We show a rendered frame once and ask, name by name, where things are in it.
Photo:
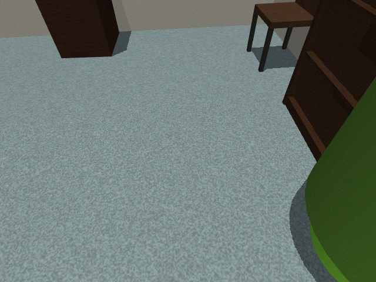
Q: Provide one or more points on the potted plant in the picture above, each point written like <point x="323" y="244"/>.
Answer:
<point x="340" y="197"/>

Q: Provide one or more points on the bookshelf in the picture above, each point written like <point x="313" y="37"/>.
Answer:
<point x="336" y="66"/>

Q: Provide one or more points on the chair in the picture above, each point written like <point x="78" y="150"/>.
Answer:
<point x="281" y="15"/>

